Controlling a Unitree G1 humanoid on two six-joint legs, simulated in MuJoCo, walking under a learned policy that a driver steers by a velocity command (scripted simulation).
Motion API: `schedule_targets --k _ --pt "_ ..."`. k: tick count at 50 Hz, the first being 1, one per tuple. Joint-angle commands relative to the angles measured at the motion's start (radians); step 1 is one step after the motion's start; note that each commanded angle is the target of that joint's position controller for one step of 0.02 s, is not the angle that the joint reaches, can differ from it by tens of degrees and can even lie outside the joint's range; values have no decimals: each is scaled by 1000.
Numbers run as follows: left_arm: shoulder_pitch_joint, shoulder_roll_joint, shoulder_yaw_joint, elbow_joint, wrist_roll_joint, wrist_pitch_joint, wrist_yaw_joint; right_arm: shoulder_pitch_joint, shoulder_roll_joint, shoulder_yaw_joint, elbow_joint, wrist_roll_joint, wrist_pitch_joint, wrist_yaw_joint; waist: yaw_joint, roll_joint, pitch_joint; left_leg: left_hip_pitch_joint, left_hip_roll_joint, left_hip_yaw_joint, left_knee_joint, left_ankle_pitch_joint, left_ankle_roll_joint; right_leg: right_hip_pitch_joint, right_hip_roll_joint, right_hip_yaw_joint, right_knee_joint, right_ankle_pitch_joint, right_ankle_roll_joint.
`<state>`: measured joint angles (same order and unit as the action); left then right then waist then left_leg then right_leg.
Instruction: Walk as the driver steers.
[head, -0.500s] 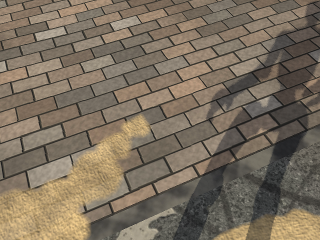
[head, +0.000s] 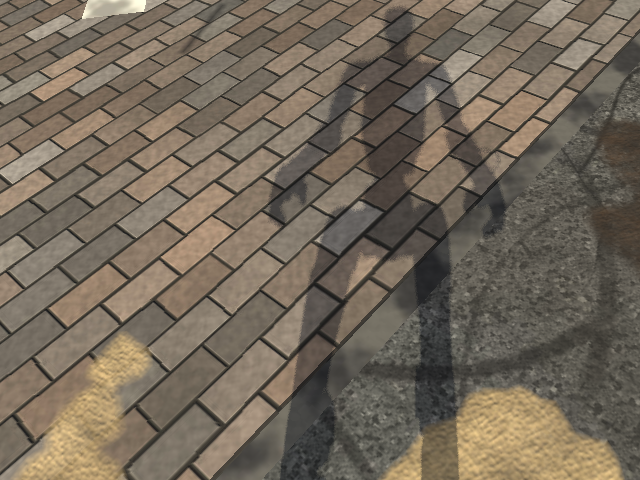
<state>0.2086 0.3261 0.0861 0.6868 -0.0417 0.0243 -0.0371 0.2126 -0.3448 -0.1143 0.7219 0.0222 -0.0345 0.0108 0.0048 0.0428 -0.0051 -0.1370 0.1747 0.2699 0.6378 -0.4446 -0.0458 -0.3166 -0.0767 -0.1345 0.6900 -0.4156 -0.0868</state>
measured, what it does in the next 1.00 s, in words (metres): walks ahead, turning left: left foot, then right foot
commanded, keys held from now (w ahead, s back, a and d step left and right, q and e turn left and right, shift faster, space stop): w+e+shift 0.06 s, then w+q+shift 0.92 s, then w+shift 0.02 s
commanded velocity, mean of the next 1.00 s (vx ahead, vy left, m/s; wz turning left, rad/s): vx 0.92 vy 0.00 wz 0.44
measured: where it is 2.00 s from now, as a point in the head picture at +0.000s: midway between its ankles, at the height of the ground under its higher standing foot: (242, 163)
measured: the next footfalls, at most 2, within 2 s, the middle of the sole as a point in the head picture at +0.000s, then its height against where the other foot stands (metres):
left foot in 0.42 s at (378, 460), level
right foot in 0.86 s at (434, 296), level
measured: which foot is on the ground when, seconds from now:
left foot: up 0.00-0.40, down 0.42-0.84, up 0.86-1.00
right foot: down 0.00-0.44, up 0.46-0.84, down 0.86-1.00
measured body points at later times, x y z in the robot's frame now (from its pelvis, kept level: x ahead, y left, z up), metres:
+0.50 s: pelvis +0.37 -0.05 -0.02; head +0.40 -0.07 +0.42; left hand +0.41 +0.23 -0.14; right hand +0.52 -0.33 -0.13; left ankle +0.49 -0.02 -0.72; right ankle +0.10 -0.15 -0.58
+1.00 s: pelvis +0.80 -0.08 +0.01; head +0.81 -0.07 +0.46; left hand +0.78 +0.22 -0.08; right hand +1.04 -0.28 -0.09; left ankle +0.68 -0.03 -0.60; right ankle +0.89 -0.20 -0.72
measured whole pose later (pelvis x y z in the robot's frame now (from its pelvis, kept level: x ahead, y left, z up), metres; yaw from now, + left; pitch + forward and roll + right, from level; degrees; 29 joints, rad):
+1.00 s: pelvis +0.80 -0.08 +0.01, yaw +30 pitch +0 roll -3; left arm 0.25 0.29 0.05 0.64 0.01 -0.11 0.01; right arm 0.29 -0.33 -0.06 0.69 0.04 -0.03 0.00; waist 0.01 0.04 0.03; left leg -0.49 0.00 -0.05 1.38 -0.34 0.06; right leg -0.27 0.01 -0.01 0.52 -0.24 0.04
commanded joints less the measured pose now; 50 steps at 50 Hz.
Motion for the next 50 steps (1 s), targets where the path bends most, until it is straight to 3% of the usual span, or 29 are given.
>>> schedule_targets --k 1,2,4,5,8,12,16,19,21,22,23,24,25,26,27,28,30,33,35,39,41,42,43,44,45,46,47,48,50 --pt "376 277 67 28 12 -60 -4 -314 48 39 -245 -8 -67 3 159 -462 20 -923 -239 -246 746 -176 11 562 -214 924 -464 -247 -338" --pt "310 200 47 -13 9 -89 -11 -350 -45 30 -250 22 -104 18 167 -257 30 -1023 -162 -341 772 -88 37 603 -297 934 -532 -282 -339" --pt "257 132 19 -22 15 -96 2 -250 -66 30 -197 9 -129 30 79 -86 43 -954 -89 -345 649 78 62 526 -262 743 -482 -204 -271" --pt "201 103 3 -35 25 -91 13 -206 -76 26 -168 -11 -123 34 41 -85 78 -890 -59 -335 563 168 54 438 -226 622 -476 -123 -236" --pt "180 91 -14 -41 45 -98 45 -196 -45 38 -130 -10 -85 51 33 -97 114 -778 -56 -270 426 390 26 309 -134 370 -542 147 -158" --pt "239 75 -30 19 48 -112 67 -327 31 79 -143 10 -80 66 80 -84 184 -614 -117 -173 128 620 46 193 -68 117 -671 368 -72" --pt "290 115 -28 75 55 -119 75 -364 3 64 -155 31 -94 98 76 -128 148 -507 -225 -139 -84 697 108 373 -91 -3 -634 803 21" --pt "275 171 -10 77 83 -96 101 -209 -56 33 -132 46 -77 89 -36 -242 2 -321 -338 -52 -29 581 153 523 -120 -33 -359 1549 84" --pt "149 204 6 44 108 -78 110 221 -148 -11 -19 49 -39 64 -250 -262 -158 86 -311 -133 24 501 215 404 -128 -19 132 1792 94" --pt "26 169 -2 11 108 -88 100 438 -156 -13 44 42 -18 40 -354 -78 -170 343 -233 -287 -28 445 257 124 -10 -13 609 1123 110" --pt "190 -52 -60 -36 70 -127 67 370 -178 -7 34 5 -31 37 -137 330 -269 698 -21 -781 8 101 468 -429 176 185 1092 -178 172" --pt "143 20 -72 -84 9 -182 35 271 -120 -1 -14 -14 -35 27 -152 148 -368 645 64 -1158 -297 -392 509 -524 158 342 1065 -54 95" --pt "24 80 -60 -121 -15 -207 25 264 -101 2 -30 -24 -49 18 -143 26 -189 461 59 -1160 -420 -383 447 -511 120 336 945 17 46" --pt "-9 67 -63 -135 -5 -216 22 196 -66 15 -27 -30 -64 27 -51 -160 -46 227 41 -1103 -464 -280 414 -458 80 326 811 79 21" --pt "-1 54 -65 -118 26 -207 29 124 -45 23 -48 -28 -76 30 1 -186 -5 58 -15 -1019 -460 -178 407 -372 47 331 717 101 20" --pt "36 51 -65 -106 41 -191 31 67 -54 23 -69 -35 -77 23 50 -157 49 -83 -72 -940 -476 -112 415 -318 27 336 674 106 37" --pt "54 65 -60 -104 54 -165 44 38 -48 27 -73 -11 -72 13 82 -102 103 -240 -130 -817 -492 -5 410 -280 -11 299 536 107 80" --pt "-131 28 -75 -183 87 -164 52 64 -62 25 -64 14 -72 -15 13 -57 159 -442 -221 -655 -495 160 364 -149 8 214 196 338 142" --pt "-224 -12 -82 -216 72 -168 48 117 -81 16 -44 27 -63 -23 -55 -21 120 -483 -248 -622 -457 149 307 8 62 182 0 526 164" --pt "-268 50 -44 -233 7 -172 49 181 -64 14 -13 39 -40 -32 -91 48 61 -192 -206 -739 -304 82 255 4 85 268 -203 498 188" --pt "-166 100 -9 -212 -6 -184 48 172 -62 11 -12 25 -25 -30 -20 75 -4 -75 -178 -760 -139 272 218 88 87 261 -225 378 152" --pt "10 135 16 -184 -10 -186 49 149 -51 18 -23 8 -22 -20 84 68 -119 -87 -204 -713 71 414 178 278 51 256 -186 327 115" --pt "255 181 30 -151 0 -176 60 140 35 49 -56 -28 -23 -10 178 -17 -316 -262 -235 -622 420 298 148 619 -115 409 -98 99 59" --pt "290 274 41 -109 46 -169 37 313 128 86 -115 40 -39 -1 52 -546 -462 -617 -312 -511 756 -137 108 885 -377 1070 -348 -366 -132" --pt "223 175 31 -137 44 -158 34 249 31 81 -94 68 -30 -16 86 -452 -331 -753 -192 -456 865 -20 101 787 -361 1129 -416 -575 -102" --pt "183 105 16 -137 39 -148 43 120 -42 64 -104 41 -23 -19 122 -290 -173 -788 -166 -410 876 61 99 659 -309 921 -408 -410 -60" --pt "174 93 11 -117 50 -137 47 47 -53 58 -115 13 -19 -17 122 -114 -90 -754 -128 -387 843 106 99 539 -264 743 -397 -185 -39" --pt "161 84 7 -95 60 -134 48 -14 -39 56 -142 -4 -20 -10 107 -75 -11 -736 -97 -385 790 139 102 431 -225 624 -407 -28 -39" --pt "127 26 -10 -53 57 -141 43 -16 1 58 -162 20 -4 3 54 -134 41 -677 -52 -388 744 149 109 306 -175 472 -446 90 -31"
